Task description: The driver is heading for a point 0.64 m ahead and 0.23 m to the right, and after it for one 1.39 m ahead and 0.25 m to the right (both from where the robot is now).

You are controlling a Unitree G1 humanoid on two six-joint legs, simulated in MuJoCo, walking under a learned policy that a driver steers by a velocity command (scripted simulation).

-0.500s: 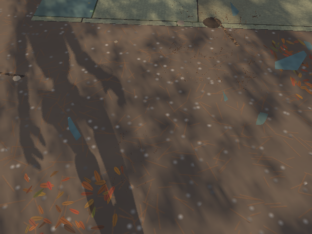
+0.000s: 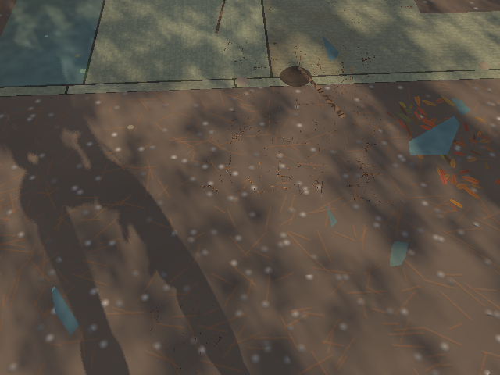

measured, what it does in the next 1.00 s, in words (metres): walks ahead, turning right: right foot, then left foot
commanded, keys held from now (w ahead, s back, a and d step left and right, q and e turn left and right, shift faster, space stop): w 0.38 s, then w+e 0.50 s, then e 0.12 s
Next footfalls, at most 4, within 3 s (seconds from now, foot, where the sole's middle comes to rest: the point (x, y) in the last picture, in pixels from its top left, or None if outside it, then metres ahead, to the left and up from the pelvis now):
0.04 right None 0.20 -0.09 -0.77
0.60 left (213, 355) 0.51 0.09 -0.77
1.10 right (292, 281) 0.70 -0.14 -0.77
1.62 left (224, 279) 0.73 0.05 -0.77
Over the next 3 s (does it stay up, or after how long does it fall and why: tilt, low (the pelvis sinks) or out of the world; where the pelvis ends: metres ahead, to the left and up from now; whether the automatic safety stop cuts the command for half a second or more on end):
stays up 0.82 -0.17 0.01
